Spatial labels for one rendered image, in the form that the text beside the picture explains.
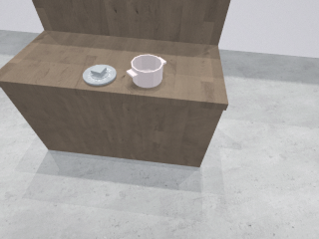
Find table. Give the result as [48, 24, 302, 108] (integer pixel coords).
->
[0, 0, 231, 167]

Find knob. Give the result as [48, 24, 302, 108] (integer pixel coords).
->
[91, 65, 107, 76]

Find pot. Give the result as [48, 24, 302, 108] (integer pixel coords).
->
[126, 54, 166, 89]

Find lid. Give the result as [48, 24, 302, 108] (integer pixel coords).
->
[83, 65, 117, 86]

